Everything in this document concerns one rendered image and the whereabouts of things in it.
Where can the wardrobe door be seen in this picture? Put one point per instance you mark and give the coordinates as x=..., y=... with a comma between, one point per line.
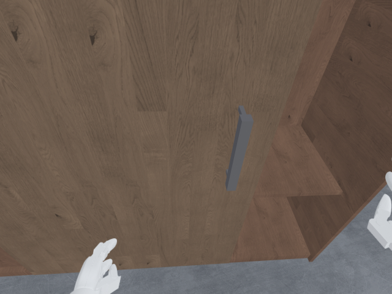
x=118, y=118
x=6, y=260

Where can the left robot hand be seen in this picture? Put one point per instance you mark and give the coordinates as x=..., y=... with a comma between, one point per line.
x=93, y=269

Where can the handle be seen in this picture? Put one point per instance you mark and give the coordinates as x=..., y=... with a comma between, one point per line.
x=243, y=131

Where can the right robot hand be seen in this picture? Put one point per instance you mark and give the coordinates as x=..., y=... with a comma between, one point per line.
x=379, y=226

